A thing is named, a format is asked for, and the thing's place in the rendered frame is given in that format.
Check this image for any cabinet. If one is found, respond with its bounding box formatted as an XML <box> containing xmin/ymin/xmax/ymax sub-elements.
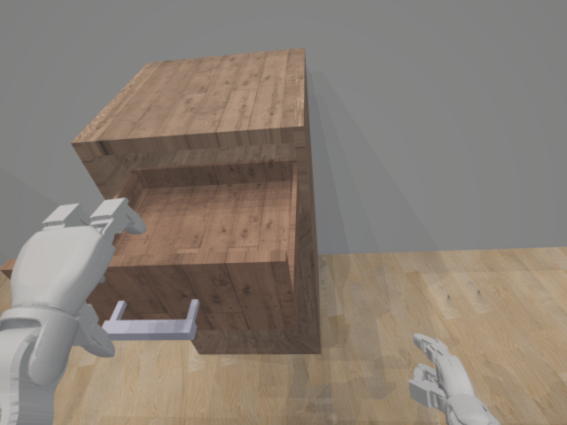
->
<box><xmin>71</xmin><ymin>48</ymin><xmax>321</xmax><ymax>354</ymax></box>

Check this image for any handle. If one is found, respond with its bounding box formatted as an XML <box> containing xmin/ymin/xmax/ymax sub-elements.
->
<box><xmin>102</xmin><ymin>299</ymin><xmax>199</xmax><ymax>341</ymax></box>

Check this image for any left robot hand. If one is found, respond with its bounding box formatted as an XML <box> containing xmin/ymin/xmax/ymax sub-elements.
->
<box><xmin>11</xmin><ymin>197</ymin><xmax>146</xmax><ymax>358</ymax></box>

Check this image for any robot right forearm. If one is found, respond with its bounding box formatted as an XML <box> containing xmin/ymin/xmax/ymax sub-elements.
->
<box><xmin>445</xmin><ymin>394</ymin><xmax>500</xmax><ymax>425</ymax></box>

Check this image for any robot left forearm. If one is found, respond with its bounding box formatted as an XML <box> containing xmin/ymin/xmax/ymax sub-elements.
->
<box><xmin>0</xmin><ymin>305</ymin><xmax>79</xmax><ymax>425</ymax></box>

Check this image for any right robot hand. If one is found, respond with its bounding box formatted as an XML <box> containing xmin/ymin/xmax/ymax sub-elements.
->
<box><xmin>408</xmin><ymin>333</ymin><xmax>477</xmax><ymax>414</ymax></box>

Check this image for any drawer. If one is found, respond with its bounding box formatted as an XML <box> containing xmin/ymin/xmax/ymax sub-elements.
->
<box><xmin>0</xmin><ymin>158</ymin><xmax>300</xmax><ymax>330</ymax></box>

